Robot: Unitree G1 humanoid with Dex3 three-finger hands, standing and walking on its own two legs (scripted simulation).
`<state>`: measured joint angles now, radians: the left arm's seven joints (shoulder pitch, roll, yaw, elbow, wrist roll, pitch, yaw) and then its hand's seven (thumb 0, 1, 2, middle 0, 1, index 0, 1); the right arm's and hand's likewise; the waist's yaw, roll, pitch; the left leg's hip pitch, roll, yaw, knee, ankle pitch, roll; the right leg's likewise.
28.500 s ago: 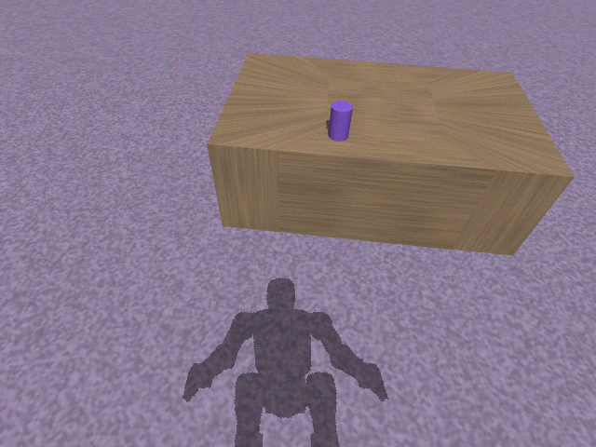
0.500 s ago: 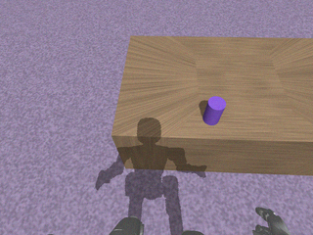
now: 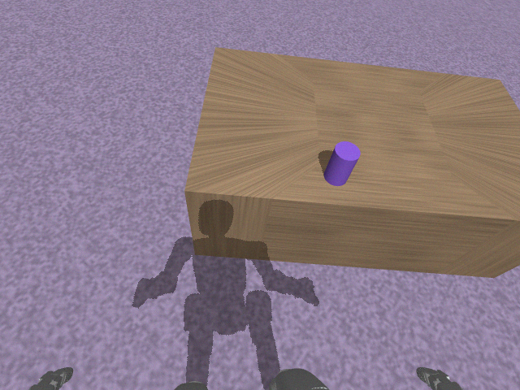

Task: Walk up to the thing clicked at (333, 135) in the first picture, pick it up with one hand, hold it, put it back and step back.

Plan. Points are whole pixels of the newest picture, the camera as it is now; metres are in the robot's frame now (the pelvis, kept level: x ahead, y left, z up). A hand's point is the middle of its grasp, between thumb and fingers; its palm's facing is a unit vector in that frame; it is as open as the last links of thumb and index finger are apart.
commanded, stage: step back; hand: right
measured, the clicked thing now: (341, 164) +0.74 -0.27 -0.26
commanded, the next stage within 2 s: none
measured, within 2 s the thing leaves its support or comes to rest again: neither
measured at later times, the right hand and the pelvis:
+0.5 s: hand out of the picture -0.06 -0.27 -0.17, palm faces -0.08 +0.92 -0.39, open 7.4 cm; pelvis -0.15 -0.01 -0.02, yaw +2 degrees
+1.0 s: hand out of the picture -0.20 -0.32 -0.15, palm faces +0.00 +0.93 -0.37, open 7.4 cm; pelvis -0.32 -0.05 +0.00, yaw -3 degrees
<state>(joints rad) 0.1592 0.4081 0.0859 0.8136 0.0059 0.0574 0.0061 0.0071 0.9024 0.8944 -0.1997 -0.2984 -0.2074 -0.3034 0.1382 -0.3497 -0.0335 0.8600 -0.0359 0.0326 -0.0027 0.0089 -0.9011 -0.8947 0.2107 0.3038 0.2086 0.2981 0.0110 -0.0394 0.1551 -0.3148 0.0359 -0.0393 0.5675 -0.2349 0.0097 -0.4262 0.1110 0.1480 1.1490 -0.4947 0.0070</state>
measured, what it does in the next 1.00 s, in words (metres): walks backwards: right foot, then left foot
